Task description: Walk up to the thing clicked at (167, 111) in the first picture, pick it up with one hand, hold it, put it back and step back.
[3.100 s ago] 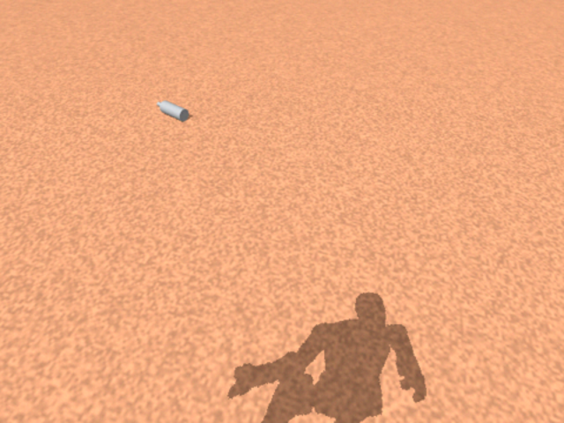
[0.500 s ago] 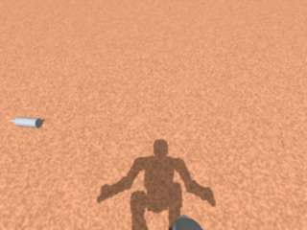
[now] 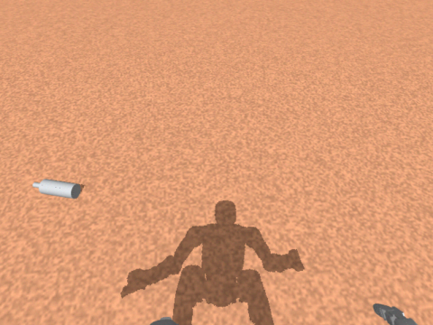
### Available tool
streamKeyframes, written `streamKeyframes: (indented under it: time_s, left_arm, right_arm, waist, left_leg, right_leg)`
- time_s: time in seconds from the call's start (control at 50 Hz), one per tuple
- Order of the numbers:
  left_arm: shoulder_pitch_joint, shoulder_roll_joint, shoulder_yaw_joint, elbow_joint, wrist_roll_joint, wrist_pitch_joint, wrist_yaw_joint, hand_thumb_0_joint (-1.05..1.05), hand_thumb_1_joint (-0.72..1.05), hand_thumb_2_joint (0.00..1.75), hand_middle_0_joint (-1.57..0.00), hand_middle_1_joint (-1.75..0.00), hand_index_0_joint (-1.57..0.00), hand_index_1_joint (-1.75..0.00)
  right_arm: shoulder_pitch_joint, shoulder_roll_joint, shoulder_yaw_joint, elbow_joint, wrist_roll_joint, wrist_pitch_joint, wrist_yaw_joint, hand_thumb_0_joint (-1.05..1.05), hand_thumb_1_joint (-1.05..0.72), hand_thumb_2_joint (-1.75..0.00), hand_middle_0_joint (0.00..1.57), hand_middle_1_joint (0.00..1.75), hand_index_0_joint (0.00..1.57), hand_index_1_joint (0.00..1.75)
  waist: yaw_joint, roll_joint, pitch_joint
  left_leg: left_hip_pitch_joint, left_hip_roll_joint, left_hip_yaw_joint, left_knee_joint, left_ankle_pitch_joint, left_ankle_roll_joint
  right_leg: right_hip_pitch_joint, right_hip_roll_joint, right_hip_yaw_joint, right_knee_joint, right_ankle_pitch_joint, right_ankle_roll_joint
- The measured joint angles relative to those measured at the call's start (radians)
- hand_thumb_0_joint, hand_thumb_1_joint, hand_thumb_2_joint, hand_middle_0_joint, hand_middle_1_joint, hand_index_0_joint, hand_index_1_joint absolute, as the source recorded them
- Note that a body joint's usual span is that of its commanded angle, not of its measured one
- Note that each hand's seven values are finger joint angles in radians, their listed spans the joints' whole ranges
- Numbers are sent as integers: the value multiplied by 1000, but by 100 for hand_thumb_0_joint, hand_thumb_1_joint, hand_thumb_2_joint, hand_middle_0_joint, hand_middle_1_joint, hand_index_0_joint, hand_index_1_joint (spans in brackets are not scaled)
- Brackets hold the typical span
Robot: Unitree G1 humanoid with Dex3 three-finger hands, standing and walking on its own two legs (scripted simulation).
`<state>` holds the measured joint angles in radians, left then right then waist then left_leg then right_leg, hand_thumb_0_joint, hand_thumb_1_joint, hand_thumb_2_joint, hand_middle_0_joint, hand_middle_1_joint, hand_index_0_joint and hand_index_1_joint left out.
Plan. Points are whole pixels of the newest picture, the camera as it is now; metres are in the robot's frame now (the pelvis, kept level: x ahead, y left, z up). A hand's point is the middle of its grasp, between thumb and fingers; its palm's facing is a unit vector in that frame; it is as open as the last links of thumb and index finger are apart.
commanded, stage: walk up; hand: left
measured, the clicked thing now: (55, 187) +0.89 +0.86 -0.70
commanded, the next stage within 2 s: none
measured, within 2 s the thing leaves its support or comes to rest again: neither
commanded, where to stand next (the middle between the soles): +0.47 +0.61 m, yaw -9 degrees
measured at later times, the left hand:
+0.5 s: hand out of the picture +0.23 +0.44 -0.09, palm faces -0.03 -0.81 -0.58, open 7.4 cm
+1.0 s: hand out of the picture +0.37 +0.61 -0.11, palm faces -0.15 -0.84 -0.52, open 7.4 cm
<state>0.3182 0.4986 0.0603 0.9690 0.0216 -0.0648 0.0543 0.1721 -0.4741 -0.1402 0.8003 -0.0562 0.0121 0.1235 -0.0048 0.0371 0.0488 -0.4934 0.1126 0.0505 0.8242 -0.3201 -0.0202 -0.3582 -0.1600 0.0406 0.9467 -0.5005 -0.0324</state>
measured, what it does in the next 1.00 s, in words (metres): steps to the left: right foot, then left foot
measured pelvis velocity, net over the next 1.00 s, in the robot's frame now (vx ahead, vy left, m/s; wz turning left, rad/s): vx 0.27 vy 0.33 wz -0.11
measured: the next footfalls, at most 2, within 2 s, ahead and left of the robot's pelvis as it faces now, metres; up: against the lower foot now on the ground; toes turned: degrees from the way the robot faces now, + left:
right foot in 0.28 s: +0.23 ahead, -0.02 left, +0.00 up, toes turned -11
left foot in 0.66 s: +0.29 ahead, +0.38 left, +0.00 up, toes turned +1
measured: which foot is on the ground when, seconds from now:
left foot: down 0.00-0.30, up 0.32-0.64, down 0.66-1.00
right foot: up 0.00-0.26, down 0.28-0.68, up 0.70-0.98, down 1.00-1.00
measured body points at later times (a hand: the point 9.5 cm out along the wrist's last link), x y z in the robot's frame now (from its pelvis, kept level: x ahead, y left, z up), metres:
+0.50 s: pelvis +0.14 +0.14 +0.01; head +0.16 +0.09 +0.46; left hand +0.23 +0.48 -0.05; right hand +0.20 -0.18 -0.13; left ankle +0.18 +0.29 -0.65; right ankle +0.19 -0.01 -0.70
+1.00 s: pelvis +0.27 +0.33 +0.01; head +0.30 +0.30 +0.45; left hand +0.38 +0.66 -0.08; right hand +0.26 -0.01 -0.12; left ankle +0.25 +0.39 -0.70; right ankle +0.35 +0.24 -0.71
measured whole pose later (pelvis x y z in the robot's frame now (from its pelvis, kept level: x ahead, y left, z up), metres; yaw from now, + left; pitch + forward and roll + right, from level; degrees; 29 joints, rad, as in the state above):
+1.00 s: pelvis +0.27 +0.33 +0.01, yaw -6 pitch -1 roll +0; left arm 0.28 0.42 0.04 0.91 0.00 -0.10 0.07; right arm 0.33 -0.45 -0.10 0.77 -0.06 0.07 0.07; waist -0.06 0.07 0.10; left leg -0.30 -0.02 0.15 0.79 -0.45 0.08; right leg -0.44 0.00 -0.14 0.67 -0.22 -0.05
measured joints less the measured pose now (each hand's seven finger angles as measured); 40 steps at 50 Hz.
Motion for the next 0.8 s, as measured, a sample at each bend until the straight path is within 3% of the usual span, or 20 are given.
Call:
streamKeyframes:
  time_s: [0.04, 0.1, 0.22, 0.28, 0.3, 0.34, 0.4, 0.5, 0.6, 0.64, 0.68, 0.72, 0.76, 0.8]
  left_arm:
    - [-19, 1, -8, 24, -15, 9, 10, 1, 90, 90, -20, -30, -21, -31]
    - [-34, -7, -18, 28, -30, -11, 6, 1, 90, 90, -20, -30, -21, -30]
    - [-49, -62, -31, -5, -31, -22, -2, 1, 90, 90, -20, -30, -21, -30]
    - [-38, -77, -27, -36, -24, -33, -3, 1, 90, 90, -20, -30, -21, -31]
    - [-33, -77, -20, -50, -17, -40, 1, 1, 90, 90, -20, -30, -21, -31]
    - [-43, -85, -19, -70, -13, -36, 15, 1, 90, 90, -20, -30, -21, -31]
    - [-52, -92, -20, -84, -15, -27, 24, 0, 90, 90, -21, -30, -21, -31]
    - [-32, -78, -9, -88, -1, -36, 16, 0, 90, 90, -21, -30, -21, -31]
    - [-1, -37, 4, -77, 17, -34, 7, 1, 89, 90, -21, -30, -21, -31]
    - [7, -18, 7, -70, 19, -28, 6, 1, 89, 90, -21, -30, -21, -31]
    - [5, 9, 13, -51, 21, -11, 10, 1, 89, 90, -21, -30, -21, -31]
    - [-6, 17, 18, -13, 9, 15, 26, 1, 90, 90, -21, -30, -21, -31]
    - [-17, 15, 12, 20, -8, 23, 36, 1, 90, 90, -20, -30, -21, -31]
    - [-25, 8, 4, 32, -22, 12, 33, 1, 90, 90, -20, -30, -21, -30]
  right_arm:
    - [12, 21, 10, -1, 8, -2, -14, 0, -90, -90, 20, 30, 20, 30]
    - [43, 42, 27, 1, 10, -3, -31, 0, -90, -90, 20, 30, 20, 30]
    - [104, 36, 33, -5, -8, 14, -41, 0, -90, -90, 20, 30, 20, 30]
    - [133, 32, 36, -9, -6, 38, -37, 0, -90, -90, 20, 30, 20, 30]
    - [139, 33, 37, -7, -3, 43, -38, 0, -90, -90, 20, 30, 20, 30]
    - [134, 36, 39, 5, -2, 60, -43, 1, -90, -90, 20, 30, 20, 30]
    - [119, 40, 46, 25, -2, 76, -41, 1, -90, -90, 20, 30, 20, 30]
    - [90, 27, 43, 24, -2, 68, -25, 1, -90, -90, 20, 30, 20, 30]
    - [61, -4, 22, 14, -5, 74, -5, 0, -90, -90, 20, 30, 20, 30]
    - [56, -23, 11, 10, -3, 70, -2, 0, -90, -90, 20, 30, 20, 30]
    - [54, -25, -1, 8, -5, 55, -10, 0, -90, -90, 20, 30, 20, 30]
    - [63, -16, 3, 2, -4, 39, -19, 0, -90, -90, 20, 30, 20, 30]
    - [71, 5, 15, 5, 0, 34, -30, 0, -90, -90, 20, 30, 20, 30]
    - [86, 23, 27, 2, 1, 30, -42, 0, -90, -90, 20, 30, 20, 30]
  waist:
    - [-15, -12, 4]
    - [-33, -29, 16]
    - [-71, -3, 46]
    - [-74, 19, 37]
    - [-63, 29, 33]
    - [-46, 74, 41]
    - [-21, 113, 32]
    - [-1, 125, 19]
    - [11, 101, 5]
    - [16, 90, -3]
    - [13, 46, 3]
    - [0, 27, -3]
    - [-20, 15, -6]
    - [-37, -3, 0]
  left_leg:
    - [34, -9, 22, -29, -13, 18]
    - [109, -33, 62, -111, -7, 45]
    - [232, -92, 125, -193, -40, 90]
    - [251, -113, 144, -133, -112, 98]
    - [232, -112, 133, -64, -143, 89]
    - [158, -119, 32, 138, -182, 52]
    - [45, -111, -63, 343, -155, 25]
    - [-56, -30, -140, 319, -71, 7]
    - [-48, 43, -117, 132, -88, 7]
    - [-16, 44, -93, 65, -86, 12]
    - [12, 6, -47, 56, -55, -12]
    - [12, -12, -23, 95, -95, -5]
    - [40, -22, -3, 66, -101, 16]
    - [83, -40, 22, 8, -88, 34]
  right_leg:
    - [-82, 59, 11, 159, 14, -13]
    - [-164, 94, -49, 177, 61, -12]
    - [-181, 119, -165, -88, 138, 5]
    - [-98, 141, -184, -283, 280, -8]
    - [-88, 148, -180, -290, 307, -31]
    - [-87, 159, -191, -238, 268, -38]
    - [-56, 148, -193, -239, 241, -27]
    - [-13, 98, -168, -261, 226, 21]
    - [-20, 32, -121, -220, 178, 40]
    - [-31, 3, -99, -188, 149, 43]
    - [-49, -43, -47, -119, 88, 19]
    - [-102, 6, 20, 43, -18, -3]
    - [-161, 71, 20, 187, -6, -10]
    - [-203, 106, -20, 226, 32, -11]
